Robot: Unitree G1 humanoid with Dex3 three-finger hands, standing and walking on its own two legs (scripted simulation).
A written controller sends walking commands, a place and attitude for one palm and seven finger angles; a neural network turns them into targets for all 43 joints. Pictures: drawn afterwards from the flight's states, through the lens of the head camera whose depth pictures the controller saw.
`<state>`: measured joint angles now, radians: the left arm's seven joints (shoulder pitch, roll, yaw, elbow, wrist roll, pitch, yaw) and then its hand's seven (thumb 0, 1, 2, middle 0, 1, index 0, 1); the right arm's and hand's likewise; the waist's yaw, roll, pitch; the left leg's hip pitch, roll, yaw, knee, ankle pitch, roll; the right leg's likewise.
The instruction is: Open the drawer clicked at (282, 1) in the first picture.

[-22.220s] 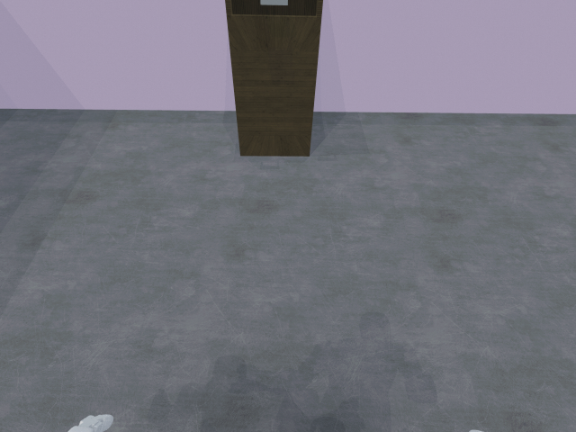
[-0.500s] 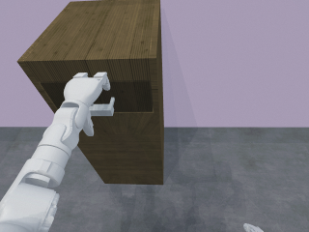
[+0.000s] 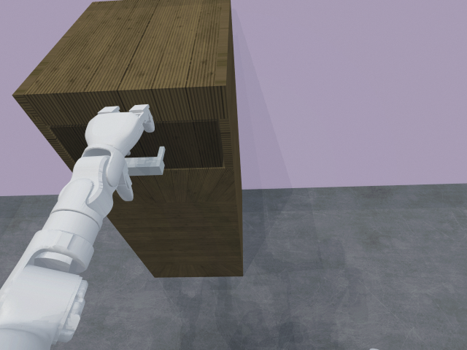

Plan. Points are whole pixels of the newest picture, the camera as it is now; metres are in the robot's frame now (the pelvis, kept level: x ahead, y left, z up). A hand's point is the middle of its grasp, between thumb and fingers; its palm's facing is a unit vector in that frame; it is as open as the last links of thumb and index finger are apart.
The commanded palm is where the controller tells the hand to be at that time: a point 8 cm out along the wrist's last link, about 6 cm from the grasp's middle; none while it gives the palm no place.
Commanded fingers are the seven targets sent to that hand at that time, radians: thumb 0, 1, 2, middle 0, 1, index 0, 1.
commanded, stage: re-aim the fingers above the handle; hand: left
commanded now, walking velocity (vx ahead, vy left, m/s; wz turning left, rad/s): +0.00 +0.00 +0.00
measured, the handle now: (139, 158) +0.48 +0.22 +0.04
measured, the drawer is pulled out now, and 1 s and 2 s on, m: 0.00 0.00 0.00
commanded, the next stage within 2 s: lower the fingers behind the handle in 1.36 s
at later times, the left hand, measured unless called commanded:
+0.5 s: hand (126, 156) +0.43 +0.21 +0.11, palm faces -0.02 -0.03 -1.00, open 13.8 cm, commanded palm +0.41 +0.20 +0.17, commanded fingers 0.00 -0.50 0.30 -0.30 -1.20 -0.30 -1.20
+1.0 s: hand (127, 162) +0.42 +0.21 +0.10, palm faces -0.05 -0.04 -1.00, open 13.8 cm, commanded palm +0.41 +0.21 +0.17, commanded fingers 0.00 -0.50 0.30 -0.30 -1.20 -0.30 -1.20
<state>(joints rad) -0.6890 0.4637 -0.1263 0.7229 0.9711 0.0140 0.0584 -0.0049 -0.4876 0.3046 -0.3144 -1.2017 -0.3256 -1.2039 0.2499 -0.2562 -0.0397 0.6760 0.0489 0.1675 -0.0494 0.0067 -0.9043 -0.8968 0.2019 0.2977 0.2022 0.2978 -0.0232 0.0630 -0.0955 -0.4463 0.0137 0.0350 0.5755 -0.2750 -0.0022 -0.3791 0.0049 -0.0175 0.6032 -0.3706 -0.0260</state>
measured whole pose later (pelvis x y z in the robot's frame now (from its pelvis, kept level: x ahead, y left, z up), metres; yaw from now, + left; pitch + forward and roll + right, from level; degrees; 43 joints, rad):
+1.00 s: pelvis +0.00 +0.00 +0.00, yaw +0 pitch +8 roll +1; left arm -0.62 0.46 -0.16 0.62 0.95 0.01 0.02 -0.01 -0.49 0.30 -0.32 -1.20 -0.32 -1.20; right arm 0.26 -0.27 -0.05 0.67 0.05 0.17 -0.05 0.01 -0.90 -0.90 0.20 0.30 0.20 0.30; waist -0.01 0.06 -0.09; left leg -0.43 0.01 0.03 0.57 -0.28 0.00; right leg -0.35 0.00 -0.02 0.59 -0.37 -0.02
